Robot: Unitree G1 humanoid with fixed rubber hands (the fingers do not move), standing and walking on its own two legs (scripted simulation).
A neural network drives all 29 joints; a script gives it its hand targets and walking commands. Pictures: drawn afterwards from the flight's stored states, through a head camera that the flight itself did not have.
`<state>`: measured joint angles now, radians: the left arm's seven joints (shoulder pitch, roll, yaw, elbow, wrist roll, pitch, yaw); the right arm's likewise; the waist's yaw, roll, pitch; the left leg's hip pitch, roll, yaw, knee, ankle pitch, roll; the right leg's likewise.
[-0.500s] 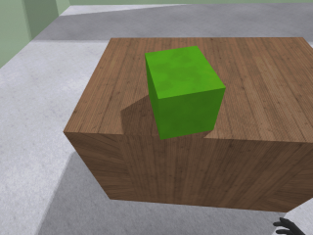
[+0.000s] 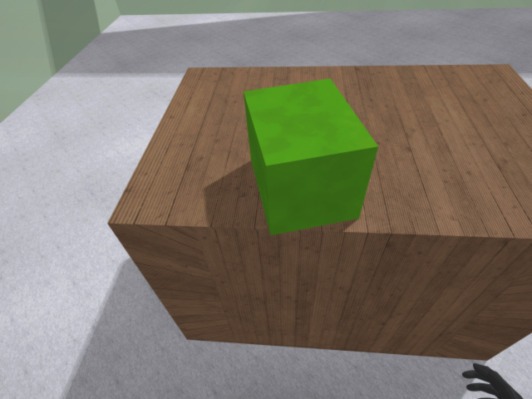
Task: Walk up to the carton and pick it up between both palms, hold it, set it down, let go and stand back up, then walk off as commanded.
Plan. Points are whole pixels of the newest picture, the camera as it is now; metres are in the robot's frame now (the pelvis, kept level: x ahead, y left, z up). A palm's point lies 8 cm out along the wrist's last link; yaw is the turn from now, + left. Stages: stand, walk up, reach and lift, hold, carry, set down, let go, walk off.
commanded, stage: walk up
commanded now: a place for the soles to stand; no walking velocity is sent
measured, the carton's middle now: (301, 154) +0.57 -0.05 +0.05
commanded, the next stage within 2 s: none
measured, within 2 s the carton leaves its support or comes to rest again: neither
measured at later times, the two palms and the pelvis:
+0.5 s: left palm out of the picture +0.13 +0.27 -0.04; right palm out of the picture +0.16 -0.38 -0.08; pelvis +0.06 -0.07 +0.01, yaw -2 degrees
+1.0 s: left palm out of the picture +0.17 +0.33 -0.07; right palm (493, 359) +0.21 -0.31 -0.06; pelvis +0.11 +0.00 +0.01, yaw -2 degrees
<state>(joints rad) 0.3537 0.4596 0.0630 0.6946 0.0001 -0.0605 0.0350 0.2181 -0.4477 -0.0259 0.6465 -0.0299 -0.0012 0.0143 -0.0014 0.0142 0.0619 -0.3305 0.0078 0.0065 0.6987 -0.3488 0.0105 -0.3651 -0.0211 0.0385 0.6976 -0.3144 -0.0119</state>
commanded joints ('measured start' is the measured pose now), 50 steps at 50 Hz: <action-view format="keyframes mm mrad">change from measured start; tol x32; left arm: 1 -33 197 20 -3 22 -17 0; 18 350 256 109 75 23 -48 -41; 50 101 178 41 18 11 17 -16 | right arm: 1 -71 -176 -81 -6 1 -9 6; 50 35 -188 -92 -17 -6 -30 -2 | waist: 1 -6 9 -80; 50 -8 146 12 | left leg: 1 45 107 -129 -133 27 76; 4 44 108 -133 -139 5 81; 7 259 339 -528 -475 -759 228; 13 272 266 -266 -317 -16 230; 22 -419 28 -137 509 -80 43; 42 140 16 -8 -205 250 47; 46 82 283 -530 -444 -243 130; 50 40 184 -364 -442 -176 127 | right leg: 1 -16 -60 155 -87 150 -86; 4 -30 -57 153 -96 131 -85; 6 -273 8 101 38 -419 -81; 10 -460 -56 0 193 -166 -17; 17 371 34 -131 -115 100 13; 21 187 -378 716 -556 -669 -104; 34 206 -188 77 -241 738 -120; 45 -232 6 -41 178 -202 -21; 50 -182 -19 -9 223 -147 -2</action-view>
